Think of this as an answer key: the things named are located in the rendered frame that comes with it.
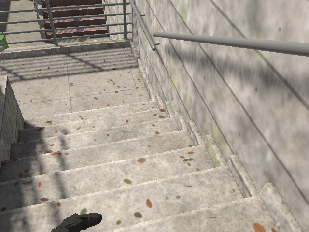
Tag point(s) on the robot left hand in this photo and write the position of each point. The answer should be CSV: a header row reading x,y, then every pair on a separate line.
x,y
76,223

